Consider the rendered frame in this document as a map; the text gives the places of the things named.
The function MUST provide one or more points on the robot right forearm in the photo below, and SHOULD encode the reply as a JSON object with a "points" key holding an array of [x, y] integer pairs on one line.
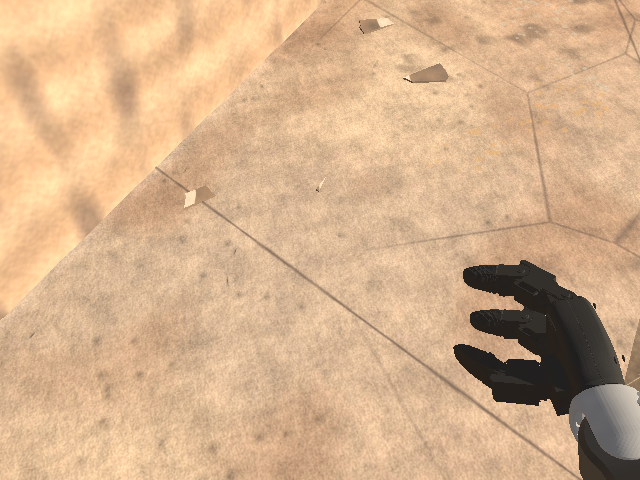
{"points": [[605, 421]]}

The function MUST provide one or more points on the right robot hand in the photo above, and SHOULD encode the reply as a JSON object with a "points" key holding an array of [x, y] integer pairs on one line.
{"points": [[575, 349]]}

